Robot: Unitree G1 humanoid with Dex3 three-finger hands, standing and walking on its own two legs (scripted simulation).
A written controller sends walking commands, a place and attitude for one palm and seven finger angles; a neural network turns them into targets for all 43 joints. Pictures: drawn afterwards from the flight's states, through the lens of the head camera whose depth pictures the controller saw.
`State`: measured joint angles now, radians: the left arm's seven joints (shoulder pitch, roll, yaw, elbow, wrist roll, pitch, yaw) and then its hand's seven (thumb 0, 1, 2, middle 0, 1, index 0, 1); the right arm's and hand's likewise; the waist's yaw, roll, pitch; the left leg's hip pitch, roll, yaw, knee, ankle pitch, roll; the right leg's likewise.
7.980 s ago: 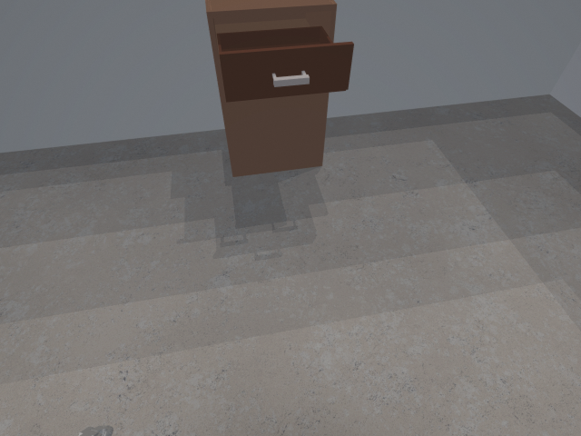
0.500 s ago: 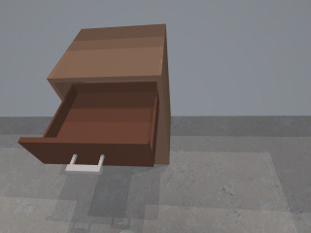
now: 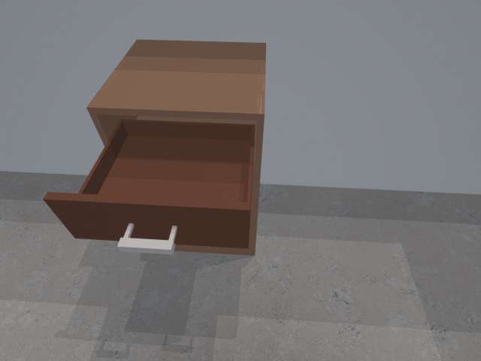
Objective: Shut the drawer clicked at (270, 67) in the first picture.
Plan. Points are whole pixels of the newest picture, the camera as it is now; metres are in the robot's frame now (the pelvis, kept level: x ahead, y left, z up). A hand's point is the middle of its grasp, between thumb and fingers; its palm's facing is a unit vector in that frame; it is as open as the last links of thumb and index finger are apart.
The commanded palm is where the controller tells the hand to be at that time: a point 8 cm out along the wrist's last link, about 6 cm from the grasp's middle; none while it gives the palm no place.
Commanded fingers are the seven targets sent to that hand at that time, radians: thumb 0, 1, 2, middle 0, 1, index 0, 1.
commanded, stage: come to a stop and stand still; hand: left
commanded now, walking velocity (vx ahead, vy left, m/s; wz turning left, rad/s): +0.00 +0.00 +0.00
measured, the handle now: (149, 237) +0.37 +0.24 -0.09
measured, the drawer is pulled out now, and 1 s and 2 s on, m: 0.30 0.30 0.30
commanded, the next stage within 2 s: look again from close up in 0.02 s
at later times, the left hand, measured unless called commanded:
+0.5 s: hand out of the picture +0.05 +0.20 -0.17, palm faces +0.01 -0.97 -0.24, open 7.3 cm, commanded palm none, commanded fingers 0.00 0.90 0.90 -0.20 -0.30 -0.20 -0.30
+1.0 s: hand out of the picture +0.00 +0.21 -0.18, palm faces +0.00 -0.98 -0.20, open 7.4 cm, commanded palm none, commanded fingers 0.00 0.90 0.90 -0.20 -0.30 -0.20 -0.30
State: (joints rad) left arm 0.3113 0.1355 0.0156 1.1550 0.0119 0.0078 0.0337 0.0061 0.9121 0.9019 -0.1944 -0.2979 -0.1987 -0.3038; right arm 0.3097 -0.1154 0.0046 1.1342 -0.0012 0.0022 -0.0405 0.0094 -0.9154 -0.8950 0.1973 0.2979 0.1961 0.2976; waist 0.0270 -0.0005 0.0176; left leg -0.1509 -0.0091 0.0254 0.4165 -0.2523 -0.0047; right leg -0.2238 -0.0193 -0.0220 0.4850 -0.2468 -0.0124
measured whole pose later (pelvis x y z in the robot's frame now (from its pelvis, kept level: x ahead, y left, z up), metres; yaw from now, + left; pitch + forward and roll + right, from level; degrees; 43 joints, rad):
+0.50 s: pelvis +0.00 +0.02 -0.01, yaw +0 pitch -1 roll +0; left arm 0.25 0.19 -0.01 1.03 0.01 -0.01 0.05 0.01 0.91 0.90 -0.20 -0.30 -0.20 -0.30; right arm 0.28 -0.18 -0.01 1.06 -0.01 -0.01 -0.02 0.00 -0.91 -0.90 0.19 0.30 0.19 0.30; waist -0.01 0.00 0.00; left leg -0.20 0.00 0.03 0.53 -0.31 0.02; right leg -0.24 -0.01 -0.02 0.52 -0.26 0.01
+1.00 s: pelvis +0.03 +0.04 +0.00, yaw -1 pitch -1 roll +0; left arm 0.34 0.16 0.00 1.10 0.03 0.00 0.03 0.01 0.91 0.90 -0.20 -0.30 -0.20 -0.30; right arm 0.30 -0.16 0.00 1.13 -0.01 -0.01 -0.01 0.00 -0.90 -0.90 0.20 0.30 0.20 0.30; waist 0.00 0.00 0.03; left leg -0.12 -0.04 0.06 0.48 -0.34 0.05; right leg -0.19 -0.05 0.01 0.52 -0.31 0.02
